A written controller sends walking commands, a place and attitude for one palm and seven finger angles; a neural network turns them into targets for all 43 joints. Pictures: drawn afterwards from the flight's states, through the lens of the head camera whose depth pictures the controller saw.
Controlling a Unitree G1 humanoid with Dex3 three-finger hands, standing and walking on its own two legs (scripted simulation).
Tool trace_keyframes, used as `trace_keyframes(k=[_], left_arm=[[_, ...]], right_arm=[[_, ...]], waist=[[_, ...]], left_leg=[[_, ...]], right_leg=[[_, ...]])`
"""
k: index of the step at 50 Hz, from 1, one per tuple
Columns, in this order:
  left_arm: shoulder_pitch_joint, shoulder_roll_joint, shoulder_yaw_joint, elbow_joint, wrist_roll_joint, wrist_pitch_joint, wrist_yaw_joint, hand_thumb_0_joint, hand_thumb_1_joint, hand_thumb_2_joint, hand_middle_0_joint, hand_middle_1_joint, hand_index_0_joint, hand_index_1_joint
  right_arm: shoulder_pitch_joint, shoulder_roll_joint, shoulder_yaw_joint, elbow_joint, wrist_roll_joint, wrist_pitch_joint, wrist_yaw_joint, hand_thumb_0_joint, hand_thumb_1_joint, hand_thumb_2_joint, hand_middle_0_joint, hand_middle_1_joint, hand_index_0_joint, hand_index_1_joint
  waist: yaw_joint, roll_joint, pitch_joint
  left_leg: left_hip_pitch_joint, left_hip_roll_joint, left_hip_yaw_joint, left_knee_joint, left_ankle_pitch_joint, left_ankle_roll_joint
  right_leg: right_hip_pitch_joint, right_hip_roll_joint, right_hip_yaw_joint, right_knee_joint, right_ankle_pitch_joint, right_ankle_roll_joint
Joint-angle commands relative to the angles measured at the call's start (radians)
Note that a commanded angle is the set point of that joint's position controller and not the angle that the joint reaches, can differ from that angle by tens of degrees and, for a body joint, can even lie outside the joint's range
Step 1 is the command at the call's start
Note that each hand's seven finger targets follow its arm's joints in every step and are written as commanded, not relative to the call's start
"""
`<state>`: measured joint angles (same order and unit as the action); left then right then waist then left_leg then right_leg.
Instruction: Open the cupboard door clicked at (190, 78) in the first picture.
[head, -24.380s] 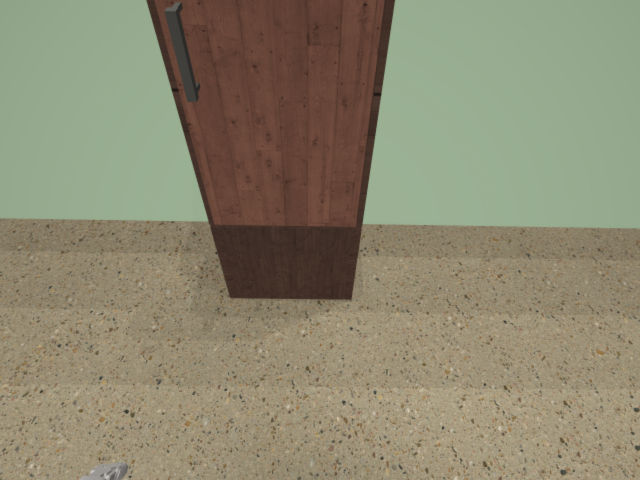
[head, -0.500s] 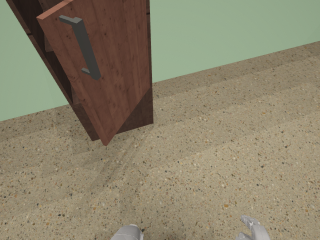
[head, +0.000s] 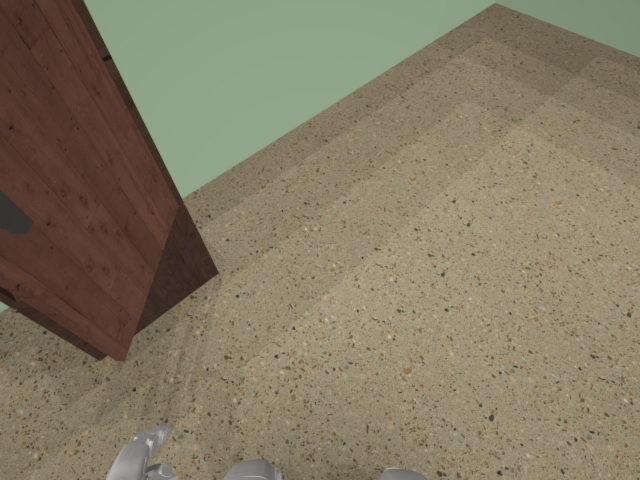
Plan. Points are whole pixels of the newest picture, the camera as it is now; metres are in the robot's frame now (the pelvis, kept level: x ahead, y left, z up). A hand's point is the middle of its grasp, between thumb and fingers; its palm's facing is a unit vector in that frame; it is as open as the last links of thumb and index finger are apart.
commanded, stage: walk to a spot facing it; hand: left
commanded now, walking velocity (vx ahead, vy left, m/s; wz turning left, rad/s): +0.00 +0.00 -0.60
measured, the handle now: out of the picture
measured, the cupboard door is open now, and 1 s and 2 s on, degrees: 43 43 43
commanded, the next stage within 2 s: turn to face it in 1.90 s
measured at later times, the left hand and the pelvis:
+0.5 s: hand (217, 435) +0.19 +0.16 -0.14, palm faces -0.32 -0.93 -0.18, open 7.4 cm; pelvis +0.03 +0.01 +0.02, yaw -19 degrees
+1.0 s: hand (281, 356) +0.31 +0.09 -0.17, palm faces -0.54 -0.83 -0.15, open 7.4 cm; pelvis +0.19 -0.06 +0.01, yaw -35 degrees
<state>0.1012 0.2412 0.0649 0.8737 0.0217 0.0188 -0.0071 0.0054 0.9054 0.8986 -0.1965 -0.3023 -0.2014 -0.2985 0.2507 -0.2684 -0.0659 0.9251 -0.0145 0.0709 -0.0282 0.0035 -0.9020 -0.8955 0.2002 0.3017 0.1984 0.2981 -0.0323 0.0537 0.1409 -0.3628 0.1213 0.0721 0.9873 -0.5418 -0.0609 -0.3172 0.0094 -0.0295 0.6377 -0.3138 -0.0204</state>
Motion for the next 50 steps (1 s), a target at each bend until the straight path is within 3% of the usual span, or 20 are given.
trace_keyframes(k=[1, 9, 10, 11, 12, 17, 24, 27, 28, 29, 30, 31, 35, 40, 43, 44, 45, 46, 48, 50], left_arm=[[0.050, 0.176, 0.049, -0.052, 0.004, 0.004, 0.037, 0.000, 0.900, 0.900, -0.200, -0.300, -0.200, -0.300], [-0.003, 0.169, 0.051, -0.062, -0.003, 0.011, 0.020, 0.000, 0.900, 0.900, -0.200, -0.300, -0.200, -0.300], [-0.014, 0.138, 0.044, -0.073, -0.009, 0.016, 0.016, 0.000, 0.900, 0.900, -0.200, -0.300, -0.200, -0.300], [0.017, 0.077, 0.033, -0.088, -0.016, 0.021, 0.008, 0.000, 0.900, 0.900, -0.200, -0.300, -0.200, -0.300], [0.019, 0.060, 0.029, -0.107, -0.014, 0.018, 0.000, 0.000, 0.900, 0.900, -0.200, -0.300, -0.200, -0.300], [-0.014, 0.038, 0.035, -0.075, 0.002, 0.021, -0.035, 0.000, 0.900, 0.900, -0.200, -0.300, -0.200, -0.300], [-0.081, 0.015, 0.023, -0.092, 0.008, -0.001, -0.055, 0.000, 0.900, 0.900, -0.200, -0.300, -0.200, -0.300], [0.089, 0.048, 0.038, -0.029, 0.009, -0.017, -0.046, 0.000, 0.900, 0.900, -0.200, -0.300, -0.200, -0.300], [0.230, 0.134, 0.060, 0.012, 0.013, -0.029, -0.033, 0.000, 0.900, 0.900, -0.200, -0.300, -0.200, -0.300], [0.350, 0.257, 0.089, 0.053, 0.004, -0.034, -0.013, 0.000, 0.900, 0.900, -0.200, -0.300, -0.200, -0.300], [0.356, 0.255, 0.086, 0.050, -0.006, -0.037, 0.005, 0.000, 0.900, 0.900, -0.200, -0.300, -0.200, -0.300], [0.270, 0.203, 0.076, 0.038, -0.005, -0.035, 0.014, 0.000, 0.900, 0.900, -0.200, -0.300, -0.200, -0.300], [0.131, 0.131, 0.051, 0.014, 0.006, -0.060, 0.008, 0.000, 0.900, 0.900, -0.200, -0.300, -0.200, -0.300], [0.146, 0.155, 0.060, 0.049, 0.006, -0.063, -0.008, 0.000, 0.900, 0.900, -0.200, -0.300, -0.200, -0.300], [0.094, 0.123, 0.057, 0.049, -0.002, -0.059, -0.009, 0.000, 0.900, 0.900, -0.200, -0.300, -0.200, -0.300], [0.103, 0.068, 0.045, 0.036, -0.006, -0.058, -0.014, 0.000, 0.900, 0.900, -0.200, -0.300, -0.200, -0.300], [0.142, 0.006, 0.030, 0.014, -0.014, -0.057, -0.024, 0.000, 0.900, 0.900, -0.200, -0.300, -0.200, -0.300], [0.073, 0.045, 0.028, -0.008, 0.000, -0.066, -0.023, 0.000, 0.900, 0.900, -0.200, -0.300, -0.200, -0.300], [0.005, 0.026, 0.031, 0.006, 0.006, -0.068, -0.033, 0.000, 0.900, 0.900, -0.200, -0.300, -0.200, -0.300], [0.041, -0.008, 0.023, 0.025, 0.011, -0.047, -0.047, 0.000, 0.900, 0.900, -0.200, -0.300, -0.200, -0.300]], right_arm=[[-0.038, -0.054, -0.014, -0.111, 0.003, -0.033, 0.003, 0.000, -0.900, -0.900, 0.200, 0.300, 0.200, 0.300], [0.075, -0.034, -0.006, -0.077, 0.007, -0.053, -0.007, 0.000, -0.900, -0.900, 0.200, 0.300, 0.200, 0.300], [0.107, -0.065, -0.011, -0.067, 0.003, -0.064, -0.011, 0.000, -0.900, -0.900, 0.200, 0.300, 0.200, 0.300], [0.118, -0.149, -0.026, -0.077, -0.010, -0.073, -0.013, 0.000, -0.900, -0.900, 0.200, 0.300, 0.200, 0.300], [0.130, -0.209, -0.035, -0.094, -0.020, -0.074, -0.019, 0.000, -0.900, -0.900, 0.200, 0.300, 0.200, 0.300], [0.036, -0.107, -0.008, -0.109, -0.027, -0.085, -0.018, 0.000, -0.900, -0.900, 0.200, 0.300, 0.200, 0.300], [0.120, -0.138, -0.029, -0.055, -0.029, -0.086, 0.002, 0.000, -0.900, -0.900, 0.200, 0.300, 0.200, 0.300], [0.075, -0.128, -0.027, -0.057, -0.023, -0.084, 0.014, 0.000, -0.900, -0.900, 0.200, 0.300, 0.200, 0.300], [0.026, -0.083, -0.017, -0.081, -0.006, -0.085, 0.023, 0.000, -0.900, -0.900, 0.200, 0.300, 0.200, 0.300], [-0.105, -0.025, 0.002, -0.153, 0.002, -0.085, 0.032, 0.000, -0.900, -0.900, 0.200, 0.300, 0.200, 0.300], [-0.148, -0.082, -0.006, -0.167, -0.007, -0.084, 0.028, 0.000, -0.900, -0.900, 0.200, 0.300, 0.200, 0.300], [-0.156, -0.078, -0.016, -0.150, -0.001, -0.083, 0.032, 0.000, -0.900, -0.900, 0.200, 0.300, 0.200, 0.300], [-0.074, -0.040, -0.016, -0.085, -0.012, -0.079, 0.041, 0.000, -0.900, -0.900, 0.200, 0.300, 0.200, 0.300], [-0.074, -0.014, -0.009, -0.089, -0.006, -0.105, 0.043, 0.000, -0.900, -0.900, 0.200, 0.300, 0.200, 0.300], [0.080, -0.057, -0.017, -0.035, -0.008, -0.127, 0.025, 0.000, -0.900, -0.900, 0.200, 0.300, 0.200, 0.300], [0.213, -0.139, -0.036, 0.003, -0.020, -0.137, 0.011, 0.000, -0.900, -0.900, 0.200, 0.300, 0.200, 0.300], [0.322, -0.240, -0.054, 0.017, -0.041, -0.141, 0.002, 0.000, -0.900, -0.900, 0.200, 0.300, 0.200, 0.300], [0.318, -0.216, -0.041, 0.009, -0.033, -0.129, 0.000, 0.000, -0.900, -0.900, 0.200, 0.300, 0.200, 0.300], [0.189, -0.115, -0.018, -0.017, -0.030, -0.137, 0.003, 0.000, -0.900, -0.900, 0.200, 0.300, 0.200, 0.300], [0.150, -0.057, 0.000, -0.010, -0.024, -0.152, -0.002, 0.000, -0.900, -0.900, 0.200, 0.300, 0.200, 0.300]], waist=[[0.041, -0.246, -0.174], [-0.019, -0.198, -0.175], [-0.033, -0.123, -0.187], [-0.026, 0.142, -0.201], [-0.029, 0.263, -0.201], [0.011, 0.132, -0.135], [-0.040, 0.137, -0.107], [0.051, 0.031, -0.166], [0.130, -0.175, -0.204], [0.200, -0.467, -0.150], [0.189, -0.359, -0.116], [0.140, -0.232, -0.090], [0.035, -0.216, -0.062], [0.031, -0.190, -0.091], [-0.056, -0.100, -0.122], [-0.109, 0.091, -0.194], [-0.121, 0.355, -0.288], [-0.122, 0.208, -0.248], [-0.056, 0.115, -0.084], [-0.004, 0.081, -0.072]], left_leg=[[-0.169, -0.022, -0.068, 0.132, 0.052, -0.010], [0.125, -0.099, -0.022, -0.411, 0.246, 0.004], [0.235, -0.048, -0.068, -0.547, 0.291, 0.024], [0.313, 0.172, -0.327, -0.658, 0.333, 0.106], [0.295, 0.364, -0.485, -0.721, 0.439, 0.223], [0.237, 0.206, -0.151, -0.684, 0.504, 0.171], [0.214, 0.248, -0.033, -0.707, 0.176, 0.158], [0.091, 0.187, 0.068, -0.494, 0.133, 0.093], [-0.125, 0.096, 0.169, -0.234, 0.103, 0.048], [-0.426, -0.049, 0.153, 0.060, -0.170, 0.002], [-0.492, -0.015, -0.024, 0.170, -0.095, 0.010], [-0.462, 0.013, -0.060, 0.195, 0.001, 0.012], [-0.246, 0.006, -0.032, 0.000, 0.182, -0.010], [-0.072, -0.070, 0.022, -0.290, 0.229, 0.002], [0.261, -0.089, 0.032, -0.502, 0.318, 0.017], [0.445, 0.059, -0.158, -0.579, 0.178, 0.068], [0.605, 0.350, -0.538, -0.712, 0.100, 0.181], [0.524, 0.401, -0.613, -0.734, 0.077, 0.246], [0.300, 0.331, -0.439, -0.773, 0.154, 0.203], [0.267, 0.248, -0.224, -0.779, 0.354, 0.154]], right_leg=[[0.178, -0.255, 0.311, -0.257, 0.406, -0.174], [0.031, -0.161, 0.331, -0.188, 0.341, -0.102], [-0.057, -0.108, 0.293, -0.124, 0.252, -0.055], [-0.203, 0.028, 0.184, 0.049, -0.021, 0.008], [-0.260, 0.060, 0.048, 0.300, -0.324, 0.046], [-0.256, -0.051, 0.020, 0.462, -0.130, 0.071], [-0.112, -0.041, -0.088, 0.073, -0.144, 0.042], [0.194, 0.000, -0.122, -0.156, -0.020, 0.010], [0.428, -0.153, 0.102, -0.279, -0.182, -0.057], [0.509, -0.403, 0.563, -0.426, -0.190, -0.196], [0.452, -0.429, 0.626, -0.447, -0.210, -0.249], [0.369, -0.385, 0.572, -0.454, -0.359, -0.242], [0.169, -0.257, 0.272, -0.433, -0.016, -0.169], [0.170, -0.214, 0.244, -0.367, 0.078, -0.157], [0.014, -0.143, 0.194, -0.200, 0.102, -0.102], [-0.111, -0.051, 0.127, 0.055, 0.052, -0.060], [-0.330, 0.068, -0.017, 0.423, -0.289, -0.006], [-0.385, -0.003, 0.076, 0.588, -0.269, -0.026], [-0.414, -0.095, 0.083, 0.705, -0.065, -0.011], [-0.380, -0.113, 0.057, 0.648, 0.030, 0.010]])
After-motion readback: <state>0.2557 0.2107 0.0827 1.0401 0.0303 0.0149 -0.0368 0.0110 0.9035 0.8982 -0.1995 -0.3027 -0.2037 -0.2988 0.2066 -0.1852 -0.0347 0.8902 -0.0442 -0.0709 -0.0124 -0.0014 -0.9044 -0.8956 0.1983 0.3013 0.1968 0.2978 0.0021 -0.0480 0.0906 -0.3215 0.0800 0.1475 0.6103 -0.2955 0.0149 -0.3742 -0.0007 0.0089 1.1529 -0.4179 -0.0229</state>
